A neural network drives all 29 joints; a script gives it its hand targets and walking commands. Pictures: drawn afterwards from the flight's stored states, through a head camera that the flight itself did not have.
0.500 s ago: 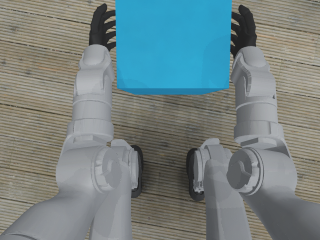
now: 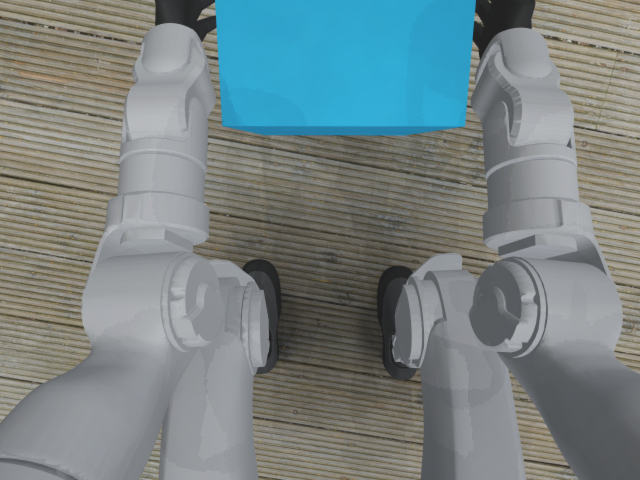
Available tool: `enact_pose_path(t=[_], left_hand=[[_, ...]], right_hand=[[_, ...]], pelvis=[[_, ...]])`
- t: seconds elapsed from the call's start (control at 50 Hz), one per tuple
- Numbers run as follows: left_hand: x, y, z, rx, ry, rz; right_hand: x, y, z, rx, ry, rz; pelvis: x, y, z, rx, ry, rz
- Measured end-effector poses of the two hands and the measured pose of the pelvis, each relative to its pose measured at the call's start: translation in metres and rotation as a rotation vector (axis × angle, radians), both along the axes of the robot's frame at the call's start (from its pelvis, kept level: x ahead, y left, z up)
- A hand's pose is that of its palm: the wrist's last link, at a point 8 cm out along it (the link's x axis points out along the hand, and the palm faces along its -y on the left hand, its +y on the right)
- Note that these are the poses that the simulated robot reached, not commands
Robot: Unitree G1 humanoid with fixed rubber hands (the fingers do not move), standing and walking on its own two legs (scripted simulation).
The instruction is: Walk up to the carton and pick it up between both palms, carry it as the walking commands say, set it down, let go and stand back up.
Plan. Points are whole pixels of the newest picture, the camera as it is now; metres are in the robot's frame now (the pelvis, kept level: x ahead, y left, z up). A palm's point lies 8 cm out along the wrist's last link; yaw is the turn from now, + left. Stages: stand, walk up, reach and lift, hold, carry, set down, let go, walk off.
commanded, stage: set down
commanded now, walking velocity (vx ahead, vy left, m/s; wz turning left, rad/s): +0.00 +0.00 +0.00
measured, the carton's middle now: (338, 39) +0.55 -0.01 -0.21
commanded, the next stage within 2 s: none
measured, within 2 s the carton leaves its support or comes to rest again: rests again in 1.10 s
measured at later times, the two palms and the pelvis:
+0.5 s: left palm (198, 30) +0.55 +0.14 -0.19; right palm (484, 39) +0.54 -0.16 -0.18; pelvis +0.00 +0.00 -0.04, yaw +0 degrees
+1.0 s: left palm (206, 38) +0.55 +0.14 -0.21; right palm (483, 42) +0.54 -0.17 -0.20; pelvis +0.00 +0.00 -0.05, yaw +0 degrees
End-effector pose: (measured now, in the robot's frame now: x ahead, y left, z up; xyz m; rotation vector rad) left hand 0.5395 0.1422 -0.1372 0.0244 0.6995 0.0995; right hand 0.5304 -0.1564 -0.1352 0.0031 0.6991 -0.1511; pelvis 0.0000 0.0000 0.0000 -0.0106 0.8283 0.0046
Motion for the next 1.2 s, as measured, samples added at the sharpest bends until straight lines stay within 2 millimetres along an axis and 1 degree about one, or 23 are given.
enact_pose_path(t=[0.2,0.26,0.38,0.56,0.68,0.82,1.04,1.2], left_hand=[[0.009,0.001,-0.037,0.0,0.016,-0.014],[0.014,0.001,-0.044,0.003,0.02,-0.022],[0.02,-0.002,-0.046,-0.003,0.0,-0.024],[0.012,-0.001,-0.05,0.002,0.025,-0.028],[0.012,-0.002,-0.052,0.002,0.025,-0.031],[0.013,-0.003,-0.061,0.002,0.035,-0.039],[0.014,-0.004,-0.071,0.004,0.055,-0.048],[0.014,-0.004,-0.072,-0.005,0.055,-0.055]], right_hand=[[0.006,-0.001,-0.037,0.001,0.018,0.018],[0.009,-0.001,-0.045,-0.002,0.024,0.024],[0.015,-0.004,-0.045,0.001,0.003,0.016],[0.007,-0.004,-0.05,0.009,0.028,0.028],[0.008,-0.005,-0.051,0.01,0.024,0.032],[0.01,-0.007,-0.057,0.01,0.027,0.042],[0.011,-0.009,-0.066,0.015,0.037,0.047],[0.011,-0.011,-0.07,0.019,0.037,0.04]], pelvis=[[0.001,0.002,-0.02,-0.003,-0.035,0.003],[0.002,0.002,-0.026,-0.003,-0.045,0.004],[0.004,0.003,-0.034,-0.004,-0.058,0.003],[0.001,0.002,-0.036,-0.002,-0.077,0.003],[-0.002,0.001,-0.039,-0.002,-0.097,0.003],[-0.004,0.001,-0.043,-0.002,-0.11,0.001],[0.0,0.001,-0.047,0.0,-0.112,-0.003],[0.001,0.001,-0.048,0.0,-0.113,-0.003]])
